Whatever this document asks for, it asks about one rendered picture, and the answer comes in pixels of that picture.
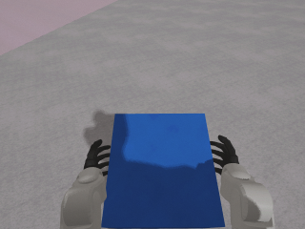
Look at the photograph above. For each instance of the left robot forearm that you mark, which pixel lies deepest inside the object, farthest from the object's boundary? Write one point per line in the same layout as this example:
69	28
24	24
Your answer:
81	205

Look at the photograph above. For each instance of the carton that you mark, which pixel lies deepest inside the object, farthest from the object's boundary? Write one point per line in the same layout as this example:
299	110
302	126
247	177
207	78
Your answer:
161	174

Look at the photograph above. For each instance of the left robot hand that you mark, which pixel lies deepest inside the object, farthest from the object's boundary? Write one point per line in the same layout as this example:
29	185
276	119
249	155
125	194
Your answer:
93	158

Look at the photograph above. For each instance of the right robot forearm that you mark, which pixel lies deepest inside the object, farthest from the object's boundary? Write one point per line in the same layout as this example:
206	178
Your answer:
251	204

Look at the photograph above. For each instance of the right robot hand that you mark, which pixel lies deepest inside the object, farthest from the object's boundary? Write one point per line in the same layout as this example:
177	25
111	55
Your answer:
228	155

